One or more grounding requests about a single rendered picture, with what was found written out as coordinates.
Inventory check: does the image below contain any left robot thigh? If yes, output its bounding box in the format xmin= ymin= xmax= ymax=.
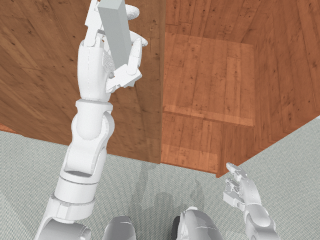
xmin=102 ymin=216 xmax=136 ymax=240

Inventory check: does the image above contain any robot left forearm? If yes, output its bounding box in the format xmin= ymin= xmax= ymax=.
xmin=34 ymin=98 xmax=115 ymax=240

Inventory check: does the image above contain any right robot hand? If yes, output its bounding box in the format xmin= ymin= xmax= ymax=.
xmin=223 ymin=162 xmax=262 ymax=213

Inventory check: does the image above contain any robot right forearm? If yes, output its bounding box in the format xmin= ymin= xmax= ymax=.
xmin=243 ymin=204 xmax=281 ymax=240

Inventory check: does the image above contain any handle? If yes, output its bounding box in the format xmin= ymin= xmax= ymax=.
xmin=97 ymin=0 xmax=135 ymax=87

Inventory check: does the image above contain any left robot hand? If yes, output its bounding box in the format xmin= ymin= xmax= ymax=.
xmin=77 ymin=0 xmax=148 ymax=102

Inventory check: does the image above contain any robot left upper arm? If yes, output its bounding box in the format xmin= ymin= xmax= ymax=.
xmin=37 ymin=218 xmax=91 ymax=240

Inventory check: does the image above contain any robot right shin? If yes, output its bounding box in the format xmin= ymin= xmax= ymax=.
xmin=176 ymin=206 xmax=198 ymax=240

